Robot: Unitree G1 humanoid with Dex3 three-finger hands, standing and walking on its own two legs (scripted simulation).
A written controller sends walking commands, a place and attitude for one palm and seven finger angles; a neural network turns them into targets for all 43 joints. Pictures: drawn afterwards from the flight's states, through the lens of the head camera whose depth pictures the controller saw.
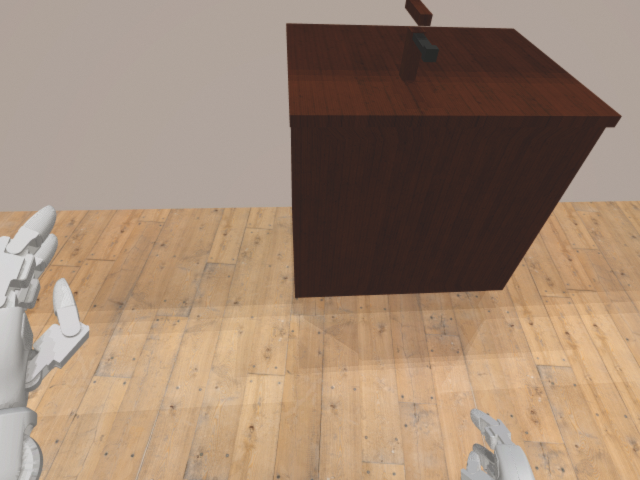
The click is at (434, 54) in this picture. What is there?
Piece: tap's lever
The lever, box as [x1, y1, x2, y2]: [421, 45, 438, 61]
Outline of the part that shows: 424,45 421,56 423,61 435,61 438,48 435,45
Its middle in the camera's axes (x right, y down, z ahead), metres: +0.24 -0.41 +0.86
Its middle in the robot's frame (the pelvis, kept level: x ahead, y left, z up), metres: +0.95 -0.18 +0.16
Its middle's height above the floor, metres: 0.93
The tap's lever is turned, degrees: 0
